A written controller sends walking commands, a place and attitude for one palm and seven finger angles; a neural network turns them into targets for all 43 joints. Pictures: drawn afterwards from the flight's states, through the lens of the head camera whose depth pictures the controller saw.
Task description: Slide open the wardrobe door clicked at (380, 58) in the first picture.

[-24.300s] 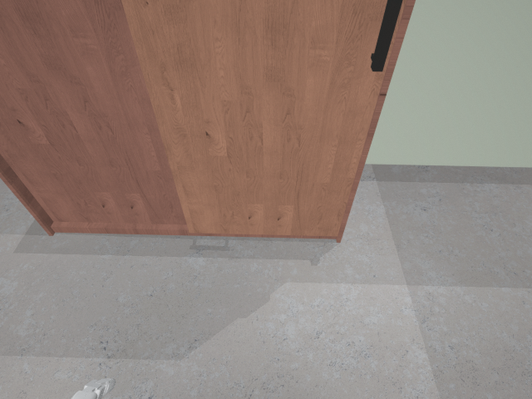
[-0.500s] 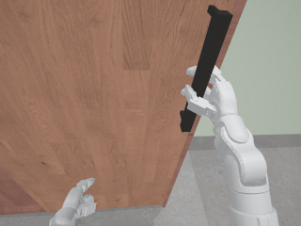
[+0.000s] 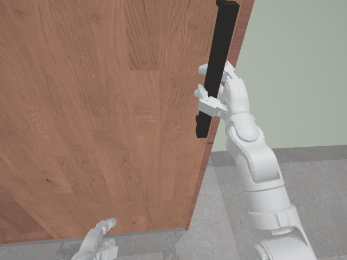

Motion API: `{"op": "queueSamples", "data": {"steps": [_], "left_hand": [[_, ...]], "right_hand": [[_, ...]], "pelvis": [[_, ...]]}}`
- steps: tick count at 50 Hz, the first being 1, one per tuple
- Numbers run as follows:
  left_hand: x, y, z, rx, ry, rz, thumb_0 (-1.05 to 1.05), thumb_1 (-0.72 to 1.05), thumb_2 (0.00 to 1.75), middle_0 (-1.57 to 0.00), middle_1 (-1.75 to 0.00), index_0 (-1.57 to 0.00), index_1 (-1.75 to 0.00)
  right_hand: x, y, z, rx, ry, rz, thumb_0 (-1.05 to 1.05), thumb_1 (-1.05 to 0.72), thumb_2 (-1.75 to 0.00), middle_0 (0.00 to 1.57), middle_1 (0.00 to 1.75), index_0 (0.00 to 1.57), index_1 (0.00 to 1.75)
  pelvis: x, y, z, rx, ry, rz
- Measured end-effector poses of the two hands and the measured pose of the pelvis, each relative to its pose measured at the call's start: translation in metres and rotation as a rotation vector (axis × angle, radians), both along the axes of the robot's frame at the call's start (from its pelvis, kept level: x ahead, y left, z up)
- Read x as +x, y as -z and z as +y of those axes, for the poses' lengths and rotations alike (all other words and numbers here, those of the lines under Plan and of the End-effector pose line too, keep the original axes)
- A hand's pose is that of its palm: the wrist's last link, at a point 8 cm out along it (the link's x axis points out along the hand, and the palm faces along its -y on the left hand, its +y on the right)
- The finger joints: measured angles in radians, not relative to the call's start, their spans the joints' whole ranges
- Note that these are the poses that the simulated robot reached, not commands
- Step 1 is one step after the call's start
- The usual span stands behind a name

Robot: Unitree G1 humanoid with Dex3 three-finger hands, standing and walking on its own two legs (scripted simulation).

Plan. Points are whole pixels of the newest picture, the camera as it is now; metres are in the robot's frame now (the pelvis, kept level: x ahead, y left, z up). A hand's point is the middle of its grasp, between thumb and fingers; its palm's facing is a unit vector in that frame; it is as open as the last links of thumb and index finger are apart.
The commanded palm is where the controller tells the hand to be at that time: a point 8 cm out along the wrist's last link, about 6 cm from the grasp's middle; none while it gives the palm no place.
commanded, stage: step sideways, sliding the door along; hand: right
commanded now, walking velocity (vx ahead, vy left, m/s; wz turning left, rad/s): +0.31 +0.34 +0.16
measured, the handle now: (209, 78) +0.43 -0.06 +0.24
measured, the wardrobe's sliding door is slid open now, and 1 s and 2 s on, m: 0.00 0.07 0.27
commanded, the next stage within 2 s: none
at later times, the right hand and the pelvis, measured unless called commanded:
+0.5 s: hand (196, 96) +0.39 -0.03 +0.22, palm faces +0.21 +0.98 -0.05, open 6.1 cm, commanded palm +0.36 -0.02 +0.22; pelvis +0.02 +0.11 -0.02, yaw +0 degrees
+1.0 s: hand (167, 96) +0.39 +0.03 +0.22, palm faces +0.35 +0.93 -0.06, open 6.4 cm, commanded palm +0.35 +0.07 +0.21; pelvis +0.08 +0.23 -0.02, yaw -2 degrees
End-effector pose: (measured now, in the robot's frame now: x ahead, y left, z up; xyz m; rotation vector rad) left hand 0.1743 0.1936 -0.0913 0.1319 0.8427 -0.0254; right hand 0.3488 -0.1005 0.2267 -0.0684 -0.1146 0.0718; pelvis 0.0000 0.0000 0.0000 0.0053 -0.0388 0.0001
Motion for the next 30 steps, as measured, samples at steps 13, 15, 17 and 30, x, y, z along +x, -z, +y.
{"op": "queueSamples", "data": {"steps": [13,15,17,30], "left_hand": [[-0.039,0.02,0.055,0.049,-0.124,0.134,0.02,0.91,0.9,-0.2,-0.3,-0.2,-0.3],[-0.038,0.022,0.068,0.05,-0.118,0.147,0.02,0.91,0.9,-0.2,-0.3,-0.2,-0.3],[-0.031,0.025,0.081,0.047,-0.106,0.144,0.02,0.91,0.9,-0.2,-0.3,-0.2,-0.3],[0.077,0.011,0.148,0.09,-0.009,-0.098,0.02,0.91,0.9,-0.19,-0.3,-0.19,-0.3]], "right_hand": [[0.014,0.012,0.002,0.01,0.044,-0.235,-0.06,-0.64,-0.85,0.44,1.4,0.29,1.4],[0.016,0.012,0.005,0.017,0.076,-0.251,-0.05,-0.67,-0.86,0.45,1.4,0.3,1.4],[0.015,0.013,0.007,0.015,0.108,-0.264,-0.05,-0.66,-0.85,0.49,1.4,0.3,1.4],[0.012,0.016,0.024,0.018,0.247,-0.364,-0.05,-0.63,-0.83,0.48,1.4,0.34,1.34]], "pelvis": [[0.008,-0.005,0.037,0.013,-0.067,0.013],[0.011,-0.004,0.048,0.02,-0.074,0.003],[0.014,-0.003,0.061,0.024,-0.077,-0.01],[0.02,0.018,0.124,0.014,0.009,-0.015]]}}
